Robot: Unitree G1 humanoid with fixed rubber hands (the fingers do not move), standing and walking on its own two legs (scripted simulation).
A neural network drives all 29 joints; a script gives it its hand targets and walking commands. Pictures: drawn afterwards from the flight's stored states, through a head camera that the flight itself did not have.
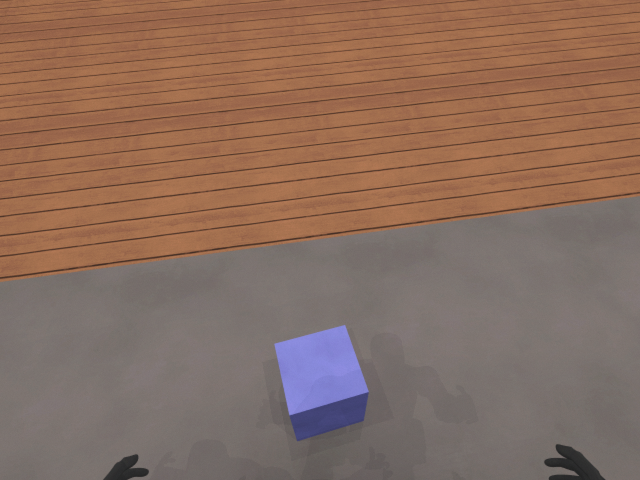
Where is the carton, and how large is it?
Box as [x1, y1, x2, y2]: [274, 325, 368, 440]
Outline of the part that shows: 344,325 274,344 289,415 297,440 363,420 368,391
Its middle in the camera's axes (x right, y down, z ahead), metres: +0.00 +0.42 +1.13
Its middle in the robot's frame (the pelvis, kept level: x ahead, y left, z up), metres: +0.47 +0.05 -0.66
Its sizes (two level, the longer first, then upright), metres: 0.210 0.200 0.250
